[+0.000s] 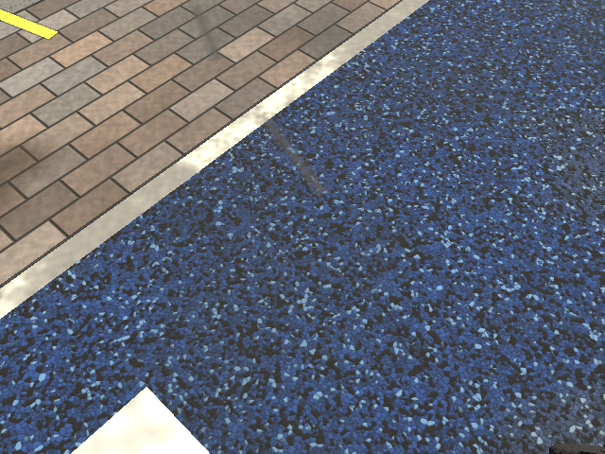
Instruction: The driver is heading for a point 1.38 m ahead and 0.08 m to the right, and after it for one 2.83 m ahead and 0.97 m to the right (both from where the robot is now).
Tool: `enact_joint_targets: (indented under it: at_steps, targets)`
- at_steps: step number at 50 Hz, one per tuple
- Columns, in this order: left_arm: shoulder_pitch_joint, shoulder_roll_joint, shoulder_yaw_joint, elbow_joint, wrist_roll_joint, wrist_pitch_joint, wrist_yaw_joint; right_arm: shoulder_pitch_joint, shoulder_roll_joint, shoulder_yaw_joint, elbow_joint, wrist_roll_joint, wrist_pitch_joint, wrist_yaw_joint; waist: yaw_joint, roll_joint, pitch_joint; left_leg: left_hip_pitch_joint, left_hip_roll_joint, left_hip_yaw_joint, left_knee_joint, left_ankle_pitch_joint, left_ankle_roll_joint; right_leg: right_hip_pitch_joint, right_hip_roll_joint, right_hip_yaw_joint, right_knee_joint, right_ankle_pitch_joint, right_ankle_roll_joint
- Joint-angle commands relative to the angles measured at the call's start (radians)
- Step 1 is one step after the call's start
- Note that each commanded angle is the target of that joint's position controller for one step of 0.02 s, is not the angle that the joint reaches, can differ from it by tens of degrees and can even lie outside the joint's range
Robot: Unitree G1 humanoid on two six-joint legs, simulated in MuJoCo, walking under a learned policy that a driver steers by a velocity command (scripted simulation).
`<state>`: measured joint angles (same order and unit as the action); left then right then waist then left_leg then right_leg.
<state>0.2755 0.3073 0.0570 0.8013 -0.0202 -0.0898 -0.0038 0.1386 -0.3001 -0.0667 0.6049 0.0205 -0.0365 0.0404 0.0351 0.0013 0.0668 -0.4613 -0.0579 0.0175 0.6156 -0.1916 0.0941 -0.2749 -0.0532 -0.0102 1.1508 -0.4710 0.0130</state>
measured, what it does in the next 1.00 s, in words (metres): walks ahead: right foot, then left foot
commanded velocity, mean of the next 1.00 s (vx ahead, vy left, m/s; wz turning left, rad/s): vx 0.50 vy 0.00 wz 0.15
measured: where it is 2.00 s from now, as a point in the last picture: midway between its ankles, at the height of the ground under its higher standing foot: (337, 203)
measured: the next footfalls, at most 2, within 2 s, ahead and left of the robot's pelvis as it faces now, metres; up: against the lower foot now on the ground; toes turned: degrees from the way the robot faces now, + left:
right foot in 0.42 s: +0.43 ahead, -0.12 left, +0.00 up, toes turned +7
left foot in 0.96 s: +0.68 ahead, +0.16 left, +0.00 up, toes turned +7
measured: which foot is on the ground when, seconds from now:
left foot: down 0.00-0.44, up 0.46-0.94, down 0.96-1.00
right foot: up 0.00-0.40, down 0.42-0.96, up 0.98-1.00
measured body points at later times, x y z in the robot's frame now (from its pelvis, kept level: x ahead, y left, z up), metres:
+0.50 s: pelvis +0.29 -0.04 +0.00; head +0.32 -0.04 +0.45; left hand +0.45 +0.24 -0.08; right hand +0.36 -0.32 -0.12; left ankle +0.11 +0.07 -0.65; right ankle +0.39 -0.12 -0.72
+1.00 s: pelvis +0.56 +0.04 +0.00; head +0.59 +0.05 +0.45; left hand +0.51 +0.32 -0.13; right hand +0.81 -0.17 -0.06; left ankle +0.65 +0.15 -0.72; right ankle +0.40 -0.12 -0.68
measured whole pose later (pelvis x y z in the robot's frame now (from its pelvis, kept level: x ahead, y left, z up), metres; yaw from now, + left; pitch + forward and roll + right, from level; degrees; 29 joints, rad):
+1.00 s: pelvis +0.56 +0.04 +0.00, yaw +6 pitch +3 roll -1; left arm 0.40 0.30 0.04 0.88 -0.02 -0.05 0.00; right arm 0.04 -0.25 -0.03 0.65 0.00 -0.09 0.03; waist 0.07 -0.01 0.03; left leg -0.48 0.01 0.03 0.56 -0.12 0.03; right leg -0.12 0.01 0.05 0.76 -0.49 -0.02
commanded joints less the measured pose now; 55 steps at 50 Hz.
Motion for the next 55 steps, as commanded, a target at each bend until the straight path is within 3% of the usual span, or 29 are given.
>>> enact_joint_targets:
  at_steps: [1,2,5,8,11,16,19,20,21,22,23,24,25,26,27,28,31,34,38,43,45,46,47,48,49,50,51,53,55]
  targets:
    - [-0.085,0.132,0.022,-0.127,0.019,-0.055,0.004,0.136,-0.138,-0.044,-0.033,-0.005,-0.02,-0.01,-0.07,0.016,-0.159,0.486,0.275,-0.479,-0.326,0.084,0.205,-0.467,-0.054,0.092,0.047,0.12,-0.015]
    - [-0.063,0.137,0.027,-0.123,0.026,-0.044,0.003,0.099,-0.121,-0.036,-0.047,-0.018,-0.021,-0.014,-0.034,0.039,-0.143,0.396,0.25,-0.433,-0.348,0.158,0.2,-0.398,-0.071,0.1,0.011,0.151,-0.008]
    - [-0.043,0.1,0.02,-0.11,0.035,-0.013,0.002,0.09,-0.117,-0.032,-0.03,-0.017,-0.03,-0.026,-0.009,0.045,-0.12,0.273,0.225,-0.341,-0.389,0.296,0.209,-0.343,-0.067,0.067,-0.091,0.212,0.034]
    - [-0.139,0.059,0.003,-0.13,0.038,-0.007,0.0,0.136,-0.128,-0.032,0.011,-0.014,-0.033,-0.042,-0.043,0.051,-0.084,0.243,0.187,-0.249,-0.404,0.329,0.174,-0.349,-0.056,0.053,-0.284,0.405,0.054]
    - [-0.245,0.038,-0.008,-0.149,0.027,-0.014,-0.012,0.183,-0.135,-0.03,0.045,-0.008,-0.033,-0.046,-0.093,0.067,-0.061,0.233,0.163,-0.209,-0.403,0.217,0.131,-0.283,-0.02,0.04,-0.487,0.593,0.044]
    - [-0.344,0.068,-0.002,-0.189,0.015,-0.028,-0.035,0.26,-0.148,-0.032,0.102,-0.002,-0.026,-0.045,-0.128,0.074,-0.014,0.391,0.246,-0.287,-0.347,0.184,0.123,-0.329,0.002,0.053,-0.621,0.539,-0.006]
    - [-0.285,0.088,0.008,-0.183,0.016,-0.033,-0.039,0.254,-0.156,-0.037,0.118,-0.003,-0.012,-0.05,-0.089,0.104,-0.03,0.468,0.269,-0.307,-0.272,0.352,0.095,-0.256,0.026,0.03,-0.66,0.412,-0.052]
    - [-0.201,0.106,0.021,-0.161,0.019,-0.035,-0.035,0.235,-0.154,-0.034,0.116,-0.003,-0.008,-0.051,-0.039,0.101,-0.078,0.465,0.235,-0.277,-0.181,0.513,0.076,-0.131,0.055,-0.002,-0.696,0.415,-0.077]
    - [-0.065,0.144,0.038,-0.13,0.026,-0.036,-0.029,0.227,-0.129,-0.023,0.108,-0.011,-0.006,-0.051,0.024,0.079,-0.191,0.403,0.181,-0.231,-0.005,0.563,0.047,0.092,0.016,0.026,-0.671,0.47,-0.119]
    - [0.098,0.218,0.055,-0.113,0.038,-0.036,-0.024,0.271,-0.075,-0.001,0.085,-0.032,-0.012,-0.053,0.06,-0.064,-0.36,0.174,0.086,-0.176,0.312,0.275,0.0,0.425,-0.18,0.268,-0.628,0.513,-0.214]
    - [0.161,0.233,0.063,-0.073,0.027,-0.026,-0.034,0.384,-0.017,0.015,0.093,-0.006,-0.028,-0.048,0.024,-0.334,-0.445,-0.155,-0.047,-0.147,0.595,-0.368,-0.061,0.662,-0.337,0.701,-0.772,0.253,-0.342]
    - [0.147,0.145,0.04,-0.078,0.001,-0.022,-0.035,0.306,-0.114,-0.002,0.099,0.008,-0.036,-0.045,0.059,-0.198,-0.345,-0.276,0.01,-0.211,0.684,-0.371,-0.057,0.611,-0.319,0.723,-0.836,0.046,-0.303]
    - [0.075,0.113,0.029,-0.088,0.004,-0.016,-0.029,0.196,-0.142,-0.011,0.072,0.015,-0.04,-0.042,0.058,-0.115,-0.207,-0.316,0.06,-0.171,0.676,-0.275,-0.055,0.478,-0.287,0.581,-0.858,0.059,-0.262]
    - [0.018,0.102,0.021,-0.097,0.016,-0.01,-0.027,0.138,-0.131,-0.008,0.06,0.004,-0.043,-0.043,0.034,-0.047,-0.128,-0.288,0.103,-0.131,0.629,-0.197,-0.058,0.342,-0.246,0.478,-0.882,0.167,-0.246]
    - [-0.015,0.085,0.015,-0.099,0.025,-0.01,-0.027,0.121,-0.119,-0.011,0.056,-0.009,-0.043,-0.042,0.009,-0.039,-0.082,-0.259,0.132,-0.121,0.57,-0.146,-0.064,0.251,-0.212,0.413,-0.908,0.26,-0.244]
    - [-0.029,0.075,0.009,-0.099,0.033,-0.013,-0.026,0.141,-0.102,-0.012,0.061,-0.011,-0.04,-0.04,-0.018,-0.067,-0.082,-0.205,0.153,-0.119,0.536,-0.115,-0.069,0.198,-0.186,0.365,-0.931,0.328,-0.238]
    - [-0.022,0.086,0.012,-0.08,0.02,-0.022,-0.025,0.158,-0.059,-0.003,0.069,-0.013,-0.027,-0.042,-0.039,-0.087,-0.08,-0.178,0.169,-0.089,0.446,-0.079,-0.093,0.141,-0.163,0.263,-0.979,0.468,-0.256]
    - [0.004,0.117,0.021,-0.057,0.016,-0.016,-0.015,0.063,-0.04,0.006,0.043,-0.02,-0.03,-0.043,-0.018,-0.064,-0.055,-0.219,0.179,-0.075,0.279,0.065,-0.113,0.147,-0.15,0.186,-1.007,0.551,-0.251]
    - [0.061,0.133,0.022,-0.023,0.005,-0.004,-0.007,-0.068,-0.016,0.016,0.017,-0.013,-0.044,-0.028,0.031,-0.063,-0.032,-0.155,0.145,-0.041,0.042,0.258,-0.112,0.154,-0.115,0.101,-1.008,0.548,-0.214]
    - [0.128,0.15,0.028,0.025,-0.003,0.021,-0.001,-0.179,-0.033,0.013,-0.026,-0.002,-0.056,-0.002,0.051,-0.071,0.001,-0.165,0.119,-0.041,-0.081,0.212,-0.077,0.287,-0.185,0.128,-0.953,0.566,-0.2]
    - [0.126,0.161,0.033,0.034,-0.006,0.033,0.005,-0.153,-0.055,0.004,-0.027,-0.006,-0.063,0.003,0.018,-0.08,-0.014,-0.091,0.099,-0.04,-0.118,0.139,-0.053,0.316,-0.199,0.154,-0.891,0.658,-0.183]
    - [0.104,0.173,0.035,0.032,-0.007,0.037,0.008,-0.081,-0.077,-0.008,-0.009,-0.009,-0.066,0.0,-0.031,-0.086,-0.053,0.023,0.074,-0.019,-0.146,0.123,-0.037,0.306,-0.182,0.145,-0.812,0.787,-0.169]
    - [0.092,0.158,0.029,0.027,-0.003,0.039,0.009,0.061,-0.121,-0.032,0.033,-0.014,-0.067,-0.009,-0.102,-0.07,-0.147,0.24,0.066,-0.008,-0.163,0.148,-0.009,0.25,-0.13,0.113,-0.655,0.858,-0.143]
    - [0.081,0.104,0.006,-0.002,0.018,0.035,0.009,0.245,-0.192,-0.053,0.064,-0.03,-0.065,-0.022,-0.175,0.008,-0.305,0.556,0.227,-0.163,-0.109,0.187,0.052,0.056,-0.07,0.076,-0.373,0.645,-0.105]
    - [0.225,-0.017,-0.03,-0.015,0.014,0.017,0.004,0.299,-0.262,-0.068,0.082,-0.033,-0.056,-0.023,-0.116,0.273,-0.45,0.896,0.473,-0.594,-0.177,0.01,0.196,-0.336,0.093,0.031,-0.021,-0.005,-0.039]
    - [0.18,0.08,-0.007,0.004,-0.009,0.006,0.001,0.313,-0.164,-0.045,0.079,-0.025,-0.051,-0.025,-0.159,0.209,-0.443,0.853,0.469,-0.696,-0.264,-0.146,0.184,-0.436,0.064,0.15,0.107,-0.11,-0.039]
    - [0.088,0.136,0.013,-0.027,-0.029,0.002,0.0,0.251,-0.126,-0.031,0.081,-0.021,-0.052,-0.029,-0.155,0.157,-0.282,0.726,0.437,-0.547,-0.295,-0.15,0.141,-0.495,0.021,0.143,0.136,-0.03,-0.043]
    - [0.012,0.117,0.018,-0.044,-0.01,0.009,0.005,0.13,-0.075,-0.014,0.083,-0.026,-0.058,-0.026,-0.096,0.088,-0.135,0.48,0.364,-0.351,-0.364,-0.019,0.109,-0.442,-0.048,0.113,0.059,0.112,-0.034]
    - [0.059,0.081,0.02,-0.03,-0.012,0.036,0.004,0.077,-0.049,-0.011,0.093,-0.034,-0.074,-0.023,-0.042,0.116,-0.1,0.352,0.326,-0.232,-0.433,0.059,0.099,-0.342,-0.079,0.118,0.02,0.176,-0.024]
Keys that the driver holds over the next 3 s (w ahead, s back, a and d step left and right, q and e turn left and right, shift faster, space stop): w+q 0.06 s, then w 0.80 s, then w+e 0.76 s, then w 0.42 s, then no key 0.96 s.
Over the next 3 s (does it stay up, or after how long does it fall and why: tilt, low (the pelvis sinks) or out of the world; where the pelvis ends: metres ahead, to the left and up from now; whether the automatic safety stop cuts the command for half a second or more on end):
stays up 1.29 -0.11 0.01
